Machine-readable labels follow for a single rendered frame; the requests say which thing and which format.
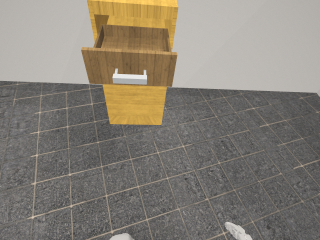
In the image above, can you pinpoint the robot right hand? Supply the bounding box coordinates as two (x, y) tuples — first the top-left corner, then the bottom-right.
(225, 222), (253, 240)

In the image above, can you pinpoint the cabinet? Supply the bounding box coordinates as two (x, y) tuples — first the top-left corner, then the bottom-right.
(87, 0), (179, 125)

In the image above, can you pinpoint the handle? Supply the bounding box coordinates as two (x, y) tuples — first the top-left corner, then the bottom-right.
(112, 68), (147, 85)

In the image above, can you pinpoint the drawer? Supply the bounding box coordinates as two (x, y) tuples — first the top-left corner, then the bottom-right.
(81, 24), (178, 87)

